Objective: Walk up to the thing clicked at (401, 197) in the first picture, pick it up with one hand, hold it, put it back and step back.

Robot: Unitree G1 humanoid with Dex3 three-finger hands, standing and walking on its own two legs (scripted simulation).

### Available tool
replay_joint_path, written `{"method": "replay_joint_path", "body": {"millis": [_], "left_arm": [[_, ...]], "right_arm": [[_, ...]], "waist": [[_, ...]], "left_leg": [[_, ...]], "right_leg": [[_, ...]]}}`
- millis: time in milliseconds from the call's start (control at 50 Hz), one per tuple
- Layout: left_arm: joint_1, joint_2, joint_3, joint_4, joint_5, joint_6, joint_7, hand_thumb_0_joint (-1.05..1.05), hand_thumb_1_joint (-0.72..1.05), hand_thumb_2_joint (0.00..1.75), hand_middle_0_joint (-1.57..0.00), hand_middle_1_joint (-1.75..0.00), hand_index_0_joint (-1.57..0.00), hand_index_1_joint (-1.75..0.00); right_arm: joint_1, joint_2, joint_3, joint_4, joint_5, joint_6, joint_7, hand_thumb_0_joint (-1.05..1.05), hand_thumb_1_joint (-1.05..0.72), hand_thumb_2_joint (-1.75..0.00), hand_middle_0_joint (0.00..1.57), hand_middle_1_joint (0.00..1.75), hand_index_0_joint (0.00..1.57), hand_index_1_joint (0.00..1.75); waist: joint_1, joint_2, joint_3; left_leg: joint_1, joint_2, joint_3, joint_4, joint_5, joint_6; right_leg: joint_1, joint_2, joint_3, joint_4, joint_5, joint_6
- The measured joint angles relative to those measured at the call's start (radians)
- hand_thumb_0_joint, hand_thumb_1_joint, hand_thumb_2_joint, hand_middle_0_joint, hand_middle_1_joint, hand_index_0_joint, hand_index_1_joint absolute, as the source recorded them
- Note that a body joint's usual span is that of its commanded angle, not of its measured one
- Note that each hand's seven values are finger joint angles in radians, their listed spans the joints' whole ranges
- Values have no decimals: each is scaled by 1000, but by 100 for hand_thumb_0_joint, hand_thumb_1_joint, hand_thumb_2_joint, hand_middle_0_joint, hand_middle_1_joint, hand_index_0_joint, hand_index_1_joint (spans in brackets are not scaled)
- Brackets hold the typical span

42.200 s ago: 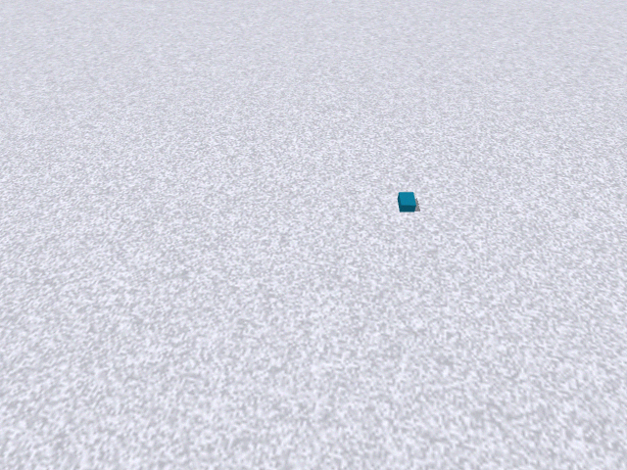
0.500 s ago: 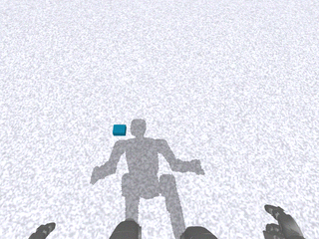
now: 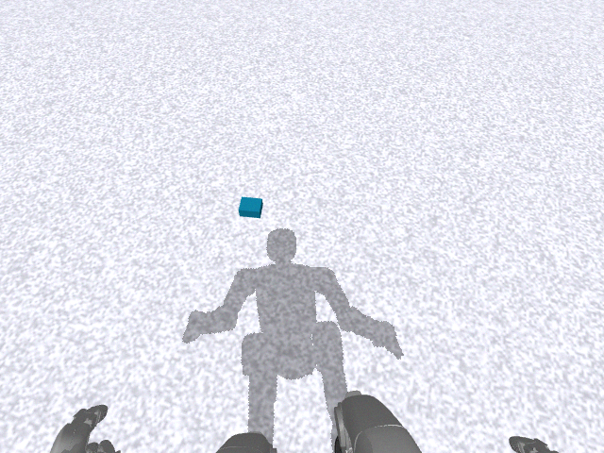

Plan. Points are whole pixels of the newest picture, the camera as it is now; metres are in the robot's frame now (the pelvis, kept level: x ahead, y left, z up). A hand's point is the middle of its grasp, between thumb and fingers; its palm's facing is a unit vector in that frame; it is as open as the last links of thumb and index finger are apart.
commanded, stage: step back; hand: left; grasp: from above
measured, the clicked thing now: (250, 207) +1.00 +0.18 -0.73
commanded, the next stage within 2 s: stand in 1.12 s
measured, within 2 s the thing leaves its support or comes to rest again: neither
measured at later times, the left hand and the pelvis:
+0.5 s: hand out of the picture -0.04 +0.27 -0.14, palm faces -0.01 -0.92 -0.40, open 7.4 cm; pelvis -0.10 +0.00 +0.01, yaw -2 degrees
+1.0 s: hand out of the picture +0.02 +0.26 -0.14, palm faces -0.01 -0.93 -0.36, open 7.4 cm; pelvis -0.06 +0.00 +0.01, yaw -2 degrees
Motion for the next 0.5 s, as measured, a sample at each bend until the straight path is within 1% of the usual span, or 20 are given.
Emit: {"method": "replay_joint_path", "body": {"millis": [20, 40, 80, 100, 140, 180, 200, 220, 240, 260, 280, 300, 340, 380, 420, 460, 500], "left_arm": [[7, 1, 2, 8, -5, 1, -1, 1, 91, 90, -21, -30, -20, -30], [15, 2, 3, 14, -8, 0, -2, 1, 91, 90, -21, -30, -20, -30], [33, -1, 5, 22, -7, -7, -8, 1, 91, 90, -21, -30, -20, -30], [44, -4, 4, 27, -4, -13, -12, 1, 91, 90, -21, -30, -20, -30], [71, -6, 0, 40, 2, -24, -22, 1, 91, 90, -21, -30, -20, -30], [97, -7, -4, 63, 6, -39, -28, 1, 91, 90, -21, -30, -20, -30], [109, -7, -5, 77, 8, -48, -30, 1, 91, 90, -21, -30, -20, -30], [112, -17, -2, 98, 14, -57, -29, 1, 91, 90, -21, -30, -20, -30], [115, -32, -2, 116, 20, -63, -29, 1, 91, 90, -21, -30, -20, -30], [125, -38, -5, 126, 26, -67, -31, 1, 91, 90, -21, -30, -20, -30], [138, -41, -7, 133, 29, -70, -34, 1, 91, 90, -21, -30, -20, -30], [147, -44, -8, 140, 30, -73, -35, 1, 91, 90, -21, -30, -20, -30], [154, -54, -9, 151, 30, -79, -34, 1, 91, 90, -21, -30, -20, -30], [156, -57, -9, 153, 31, -86, -36, 1, 90, 90, -21, -30, -20, -30], [152, -54, -8, 150, 32, -89, -40, 1, 90, 90, -21, -30, -20, -30], [141, -46, -9, 146, 31, -87, -43, 1, 90, 90, -21, -30, -20, -30], [125, -32, -11, 145, 26, -80, -42, 1, 90, 90, -21, -30, -20, -30]], "right_arm": [[-2, 5, 4, 0, -2, 1, -2, 1, -90, -90, 21, 30, 21, 30], [-5, 9, 7, -2, -3, 1, -5, 1, -90, -90, 21, 30, 21, 30], [-17, 8, 6, -8, -2, -1, -7, 1, -90, -90, 21, 30, 21, 30], [-25, 7, 3, -12, -2, -4, -8, 1, -90, -90, 21, 31, 21, 30], [-39, 3, 0, -23, -2, -13, -7, 1, -90, -90, 21, 31, 21, 30], [-53, -3, -1, -32, -4, -18, -3, 1, -90, -90, 21, 31, 21, 30], [-59, -6, -1, -35, -2, -17, -1, 1, -90, -90, 21, 31, 21, 30], [-68, -14, -3, -32, -1, -16, 0, 1, -90, -90, 21, 31, 21, 30], [-72, -22, -7, -26, 2, -13, -1, 1, -90, -90, 21, 30, 21, 30], [-65, -22, -10, -15, 4, -9, -3, 1, -90, -90, 21, 30, 21, 30], [-55, -19, -10, -2, 7, -5, -5, 1, -90, -90, 20, 30, 21, 30], [-46, -19, -10, 11, 11, -4, -3, 1, -90, -90, 20, 30, 21, 30], [-24, -27, -12, 34, 20, -10, -1, 1, -90, -90, 20, 30, 21, 30], [0, -32, -12, 57, 22, -17, 2, 1, -90, -90, 20, 30, 20, 30], [26, -33, -11, 79, 19, -23, 5, 1, -90, -90, 20, 30, 20, 30], [45, -30, -14, 100, 16, -31, 8, 1, -90, -90, 20, 30, 20, 30], [43, -13, -17, 120, 12, -39, 7, 1, -90, -90, 20, 30, 20, 30]], "waist": [[1, -1, -10], [3, 0, -20], [11, 6, -31], [14, 11, -35], [20, 16, -46], [26, 20, -61], [30, 22, -68], [31, 45, -64], [25, 76, -57], [28, 83, -69], [38, 75, -84], [46, 70, -92], [47, 71, -101], [46, 70, -111], [43, 68, -120], [37, 62, -124], [40, 28, -107]], "left_leg": [[-4, 8, 0, -19, 19, -2], [-11, 16, 1, -35, 38, -3], [-25, 31, 6, -59, 69, -4], [-33, 38, 9, -67, 82, -4], [-53, 49, 22, -72, 100, -4], [-78, 60, 41, -56, 106, -9], [-94, 67, 49, -38, 104, -16], [-108, 87, 45, -12, 99, -22], [-116, 99, 19, 15, 70, -19], [-126, 84, -8, 39, -2, -21], [-135, 58, -32, 75, -59, -25], [-138, 35, -54, 114, -78, -29], [-134, 7, -85, 162, -79, -33], [-110, 2, -86, 152, -88, -39], [-62, 12, -70, 80, -99, -42], [-2, 21, -42, -30, -75, -40], [34, -1, -23, -109, 71, -37]], "right_leg": [[-7, 27, 17, 78, -3, -3], [-4, 44, 23, 131, 0, -4], [37, 50, 18, 143, 7, 5], [73, 42, 10, 101, 7, 10], [157, 14, -9, -49, 0, 17], [254, -14, -30, -254, 8, 12], [307, -23, -39, -377, 47, 3], [330, -8, -47, -436, 121, -4], [339, 13, -61, -447, 147, -9], [332, 16, -62, -440, 151, -14], [320, 9, -54, -430, 151, -21], [317, 1, -47, -430, 154, -24], [319, -13, -49, -443, 168, -18], [316, -28, -57, -449, 176, -12], [312, -41, -71, -448, 176, -5], [305, -56, -88, -434, 168, 3], [301, -85, -77, -409, 158, 13]]}}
